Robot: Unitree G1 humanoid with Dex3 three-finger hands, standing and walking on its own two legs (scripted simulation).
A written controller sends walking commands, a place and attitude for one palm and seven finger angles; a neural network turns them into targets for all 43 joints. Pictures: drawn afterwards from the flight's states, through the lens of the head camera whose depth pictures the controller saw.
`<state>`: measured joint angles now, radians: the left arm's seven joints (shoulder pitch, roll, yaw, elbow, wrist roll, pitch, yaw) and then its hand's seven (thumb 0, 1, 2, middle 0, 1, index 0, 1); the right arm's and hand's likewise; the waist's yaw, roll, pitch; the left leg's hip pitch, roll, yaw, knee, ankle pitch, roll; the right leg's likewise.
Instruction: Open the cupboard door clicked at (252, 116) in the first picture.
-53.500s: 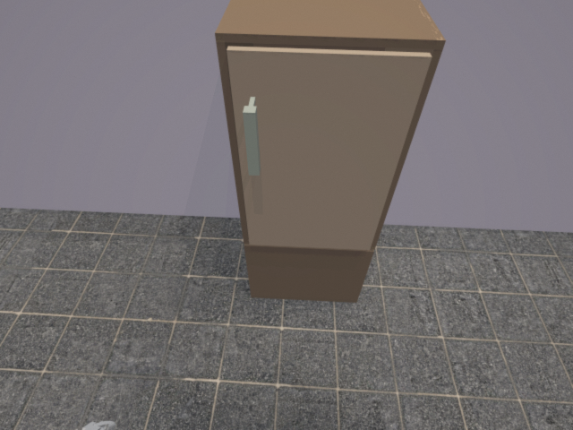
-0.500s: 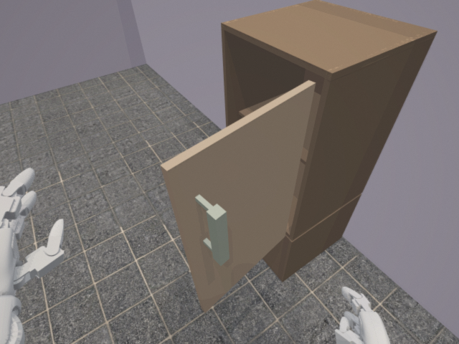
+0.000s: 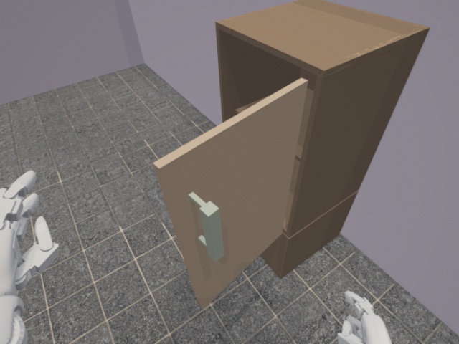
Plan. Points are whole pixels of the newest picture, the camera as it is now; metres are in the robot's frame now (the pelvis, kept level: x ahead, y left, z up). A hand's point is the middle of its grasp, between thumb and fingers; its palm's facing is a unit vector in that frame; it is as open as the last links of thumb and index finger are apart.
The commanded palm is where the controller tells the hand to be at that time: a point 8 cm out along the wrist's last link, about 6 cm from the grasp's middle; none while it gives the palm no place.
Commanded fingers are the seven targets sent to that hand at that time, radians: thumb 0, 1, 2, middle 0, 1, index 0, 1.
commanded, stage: step back with the hand held close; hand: left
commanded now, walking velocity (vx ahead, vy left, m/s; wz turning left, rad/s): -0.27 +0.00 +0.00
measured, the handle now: (205, 227) +0.32 +0.10 +0.03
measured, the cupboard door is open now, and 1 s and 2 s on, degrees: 99 99 99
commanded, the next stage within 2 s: stop stepping back and stand still in 1.12 s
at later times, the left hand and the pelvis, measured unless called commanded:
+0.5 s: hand (21, 276) +0.15 +0.29 +0.15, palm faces +0.37 -0.78 -0.50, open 7.4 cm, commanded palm +0.08 +0.33 +0.17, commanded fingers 0.00 0.90 0.90 -0.20 -0.30 -0.20 -0.30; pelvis -0.06 +0.03 -0.01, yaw -1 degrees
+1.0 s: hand out of the picture +0.06 +0.30 +0.17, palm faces +0.45 -0.76 -0.46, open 7.5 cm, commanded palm -0.02 +0.34 +0.17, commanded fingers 0.00 0.90 0.90 -0.20 -0.30 -0.20 -0.30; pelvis -0.15 +0.03 -0.02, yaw +2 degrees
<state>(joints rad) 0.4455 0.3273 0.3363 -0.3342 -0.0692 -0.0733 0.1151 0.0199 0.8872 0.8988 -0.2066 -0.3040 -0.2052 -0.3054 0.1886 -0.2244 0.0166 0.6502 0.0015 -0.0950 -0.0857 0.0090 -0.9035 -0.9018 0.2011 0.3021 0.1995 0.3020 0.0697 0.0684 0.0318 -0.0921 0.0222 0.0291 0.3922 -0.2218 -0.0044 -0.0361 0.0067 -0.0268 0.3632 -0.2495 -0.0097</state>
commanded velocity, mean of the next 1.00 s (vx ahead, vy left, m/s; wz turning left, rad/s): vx -0.30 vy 0.00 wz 0.00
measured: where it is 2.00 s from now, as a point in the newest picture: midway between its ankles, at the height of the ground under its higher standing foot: outside the picture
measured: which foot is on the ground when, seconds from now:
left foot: down 0.00-1.00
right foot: down 0.00-0.90, up 0.92-1.00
